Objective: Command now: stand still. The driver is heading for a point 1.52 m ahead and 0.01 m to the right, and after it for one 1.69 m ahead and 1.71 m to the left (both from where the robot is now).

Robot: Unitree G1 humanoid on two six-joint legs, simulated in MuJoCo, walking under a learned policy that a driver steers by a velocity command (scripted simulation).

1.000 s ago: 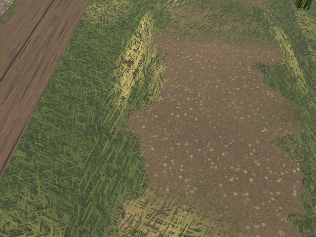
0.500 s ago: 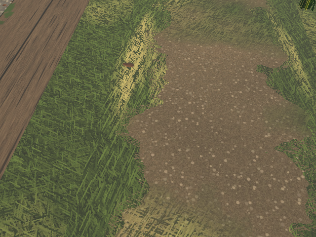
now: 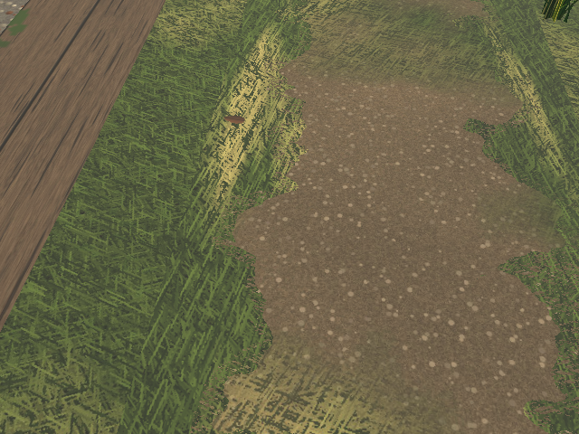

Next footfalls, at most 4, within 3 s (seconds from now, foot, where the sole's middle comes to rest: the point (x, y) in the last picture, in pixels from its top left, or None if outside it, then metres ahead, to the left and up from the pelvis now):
0.94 right None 0.43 -0.08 -0.77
1.50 left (235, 348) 0.71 0.17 -0.77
1.98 right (316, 271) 0.95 -0.04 -0.77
2.30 left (227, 296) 0.86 0.20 -0.77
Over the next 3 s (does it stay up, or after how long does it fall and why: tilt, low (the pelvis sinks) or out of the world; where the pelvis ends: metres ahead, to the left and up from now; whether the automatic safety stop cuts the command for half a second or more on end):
stays up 0.97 0.04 0.01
